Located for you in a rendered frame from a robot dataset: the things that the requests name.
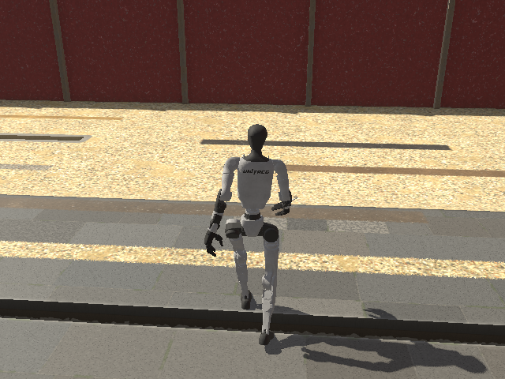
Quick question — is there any left robot upper arm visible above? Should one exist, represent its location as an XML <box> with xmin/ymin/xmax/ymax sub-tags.
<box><xmin>219</xmin><ymin>157</ymin><xmax>240</xmax><ymax>202</ymax></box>

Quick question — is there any robot right shin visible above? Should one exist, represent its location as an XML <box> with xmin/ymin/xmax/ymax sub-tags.
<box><xmin>262</xmin><ymin>276</ymin><xmax>277</xmax><ymax>335</ymax></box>

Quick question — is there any robot left hand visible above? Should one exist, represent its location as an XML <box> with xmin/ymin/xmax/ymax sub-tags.
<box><xmin>204</xmin><ymin>230</ymin><xmax>223</xmax><ymax>257</ymax></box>

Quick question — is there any robot right hand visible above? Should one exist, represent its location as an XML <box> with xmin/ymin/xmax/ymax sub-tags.
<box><xmin>271</xmin><ymin>202</ymin><xmax>290</xmax><ymax>216</ymax></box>

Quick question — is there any robot right forearm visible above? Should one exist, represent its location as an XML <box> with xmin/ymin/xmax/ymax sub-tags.
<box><xmin>282</xmin><ymin>190</ymin><xmax>292</xmax><ymax>209</ymax></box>

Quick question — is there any right robot thigh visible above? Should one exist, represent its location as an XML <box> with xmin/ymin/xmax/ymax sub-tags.
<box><xmin>262</xmin><ymin>222</ymin><xmax>279</xmax><ymax>290</ymax></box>

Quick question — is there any right robot upper arm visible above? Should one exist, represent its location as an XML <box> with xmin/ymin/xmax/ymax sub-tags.
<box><xmin>272</xmin><ymin>159</ymin><xmax>290</xmax><ymax>201</ymax></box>

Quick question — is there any robot left forearm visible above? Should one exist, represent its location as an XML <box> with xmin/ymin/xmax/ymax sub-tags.
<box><xmin>208</xmin><ymin>189</ymin><xmax>226</xmax><ymax>233</ymax></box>

